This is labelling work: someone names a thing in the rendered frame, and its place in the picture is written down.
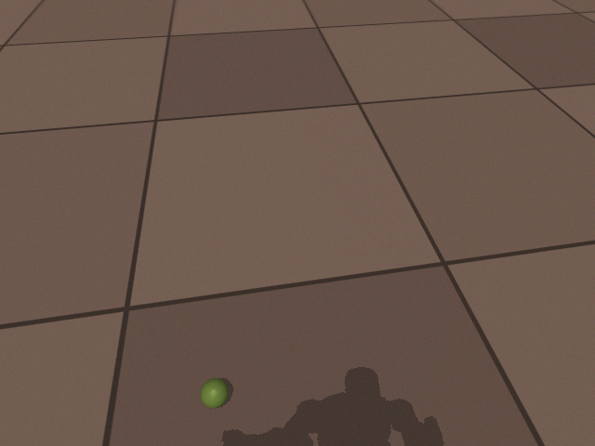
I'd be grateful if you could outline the ball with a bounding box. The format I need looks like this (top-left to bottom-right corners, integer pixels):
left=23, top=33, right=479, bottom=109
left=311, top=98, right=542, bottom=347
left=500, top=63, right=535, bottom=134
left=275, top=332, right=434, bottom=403
left=200, top=378, right=229, bottom=409

